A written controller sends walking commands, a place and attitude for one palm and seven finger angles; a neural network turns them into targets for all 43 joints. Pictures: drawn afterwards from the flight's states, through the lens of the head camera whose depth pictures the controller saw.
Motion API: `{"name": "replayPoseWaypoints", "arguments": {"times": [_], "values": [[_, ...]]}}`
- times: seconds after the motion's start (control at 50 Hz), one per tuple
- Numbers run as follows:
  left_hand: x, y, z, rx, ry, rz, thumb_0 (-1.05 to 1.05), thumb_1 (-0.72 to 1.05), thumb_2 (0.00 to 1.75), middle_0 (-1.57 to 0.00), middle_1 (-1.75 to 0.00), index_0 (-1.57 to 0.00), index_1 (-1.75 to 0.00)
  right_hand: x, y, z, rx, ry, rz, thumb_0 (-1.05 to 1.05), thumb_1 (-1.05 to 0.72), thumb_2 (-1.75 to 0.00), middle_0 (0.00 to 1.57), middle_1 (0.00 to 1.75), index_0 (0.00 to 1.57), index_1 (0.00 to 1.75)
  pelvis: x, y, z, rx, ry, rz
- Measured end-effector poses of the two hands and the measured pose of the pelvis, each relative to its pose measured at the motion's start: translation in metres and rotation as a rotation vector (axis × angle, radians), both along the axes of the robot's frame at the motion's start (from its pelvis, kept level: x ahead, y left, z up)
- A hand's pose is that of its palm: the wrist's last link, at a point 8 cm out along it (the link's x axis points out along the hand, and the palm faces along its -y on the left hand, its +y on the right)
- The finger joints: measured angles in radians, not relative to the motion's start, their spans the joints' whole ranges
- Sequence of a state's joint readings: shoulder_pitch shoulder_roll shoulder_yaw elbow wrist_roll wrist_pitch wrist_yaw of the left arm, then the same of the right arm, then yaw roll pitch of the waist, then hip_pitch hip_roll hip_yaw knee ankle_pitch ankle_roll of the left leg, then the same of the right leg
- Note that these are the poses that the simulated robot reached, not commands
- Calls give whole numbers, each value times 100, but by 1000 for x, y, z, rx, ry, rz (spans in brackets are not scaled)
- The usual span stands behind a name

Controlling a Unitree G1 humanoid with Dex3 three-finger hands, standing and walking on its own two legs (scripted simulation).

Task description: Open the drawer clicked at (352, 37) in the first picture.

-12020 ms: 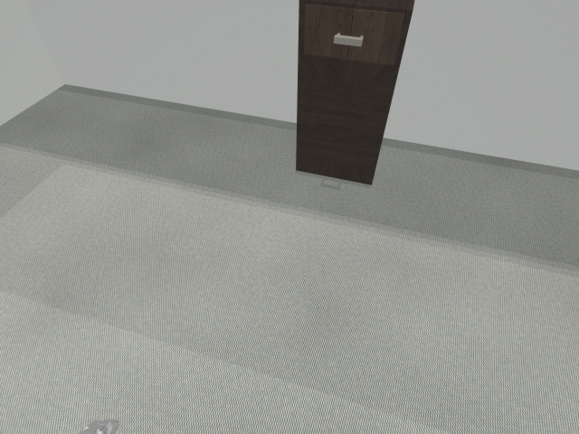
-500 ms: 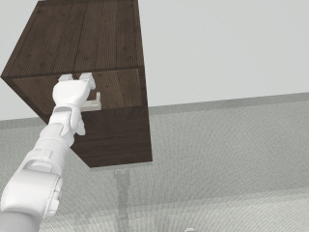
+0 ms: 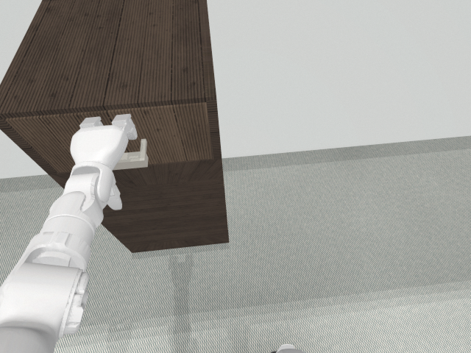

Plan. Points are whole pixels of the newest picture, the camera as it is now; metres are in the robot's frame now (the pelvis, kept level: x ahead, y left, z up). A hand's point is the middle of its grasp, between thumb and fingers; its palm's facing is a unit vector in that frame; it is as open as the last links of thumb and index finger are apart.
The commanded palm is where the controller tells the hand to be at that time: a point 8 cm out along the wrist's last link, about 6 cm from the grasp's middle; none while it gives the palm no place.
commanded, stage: lower the fingers behind the handle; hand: left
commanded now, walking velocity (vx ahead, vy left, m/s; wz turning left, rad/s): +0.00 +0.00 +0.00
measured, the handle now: (121, 153) +0.51 +0.23 -0.02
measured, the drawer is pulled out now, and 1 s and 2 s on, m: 0.00 0.00 0.00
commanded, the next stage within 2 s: close the thumb around the handle in 1.42 s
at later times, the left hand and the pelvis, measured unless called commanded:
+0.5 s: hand (119, 172) +0.45 +0.22 -0.01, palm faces -0.05 -0.04 -1.00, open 13.8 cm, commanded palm +0.43 +0.23 +0.04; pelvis -0.01 +0.01 -0.01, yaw +0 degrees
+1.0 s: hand (122, 181) +0.45 +0.23 -0.04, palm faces -0.06 -0.02 -1.00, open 13.8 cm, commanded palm +0.43 +0.22 +0.01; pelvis -0.02 +0.01 -0.03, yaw +0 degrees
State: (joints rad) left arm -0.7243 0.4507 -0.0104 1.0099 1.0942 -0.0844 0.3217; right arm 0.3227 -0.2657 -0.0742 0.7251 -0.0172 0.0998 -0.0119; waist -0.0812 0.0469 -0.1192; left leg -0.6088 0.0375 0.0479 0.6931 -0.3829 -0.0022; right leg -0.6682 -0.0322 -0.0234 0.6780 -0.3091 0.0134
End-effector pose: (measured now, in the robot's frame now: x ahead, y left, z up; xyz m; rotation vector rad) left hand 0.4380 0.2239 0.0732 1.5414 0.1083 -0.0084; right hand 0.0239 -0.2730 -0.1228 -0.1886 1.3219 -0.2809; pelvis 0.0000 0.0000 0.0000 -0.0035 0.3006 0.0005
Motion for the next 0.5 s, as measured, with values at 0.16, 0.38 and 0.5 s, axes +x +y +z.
{"name": "replayPoseWaypoints", "arguments": {"times": [0.16, 0.38, 0.5], "values": [[-2, 9, -11, 6, -5, 9, 0, -49, 30, -31, -120, -32, -120, -3, 1, -3, -3, 21, 2, 1, -91, -90, 20, 30, 20, 30, -1, 3, -4, -4, 22, 4], [-2, 1, -22, -8, -19, -16, 0, -49, 30, -31, -120, -32, -120, -8, 10, -11, 13, 32, 3, 1, -91, -90, 20, 30, 20, 30, -3, 7, -11, -9, 42, 4], [-3, -1, -30, -6, -19, 0, 0, -49, 30, -31, -120, -32, -120, -14, 14, -15, 26, 39, -1, 1, -91, -90, 20, 30, 20, 30, -7, 8, -14, -9, 48, 0]]}}
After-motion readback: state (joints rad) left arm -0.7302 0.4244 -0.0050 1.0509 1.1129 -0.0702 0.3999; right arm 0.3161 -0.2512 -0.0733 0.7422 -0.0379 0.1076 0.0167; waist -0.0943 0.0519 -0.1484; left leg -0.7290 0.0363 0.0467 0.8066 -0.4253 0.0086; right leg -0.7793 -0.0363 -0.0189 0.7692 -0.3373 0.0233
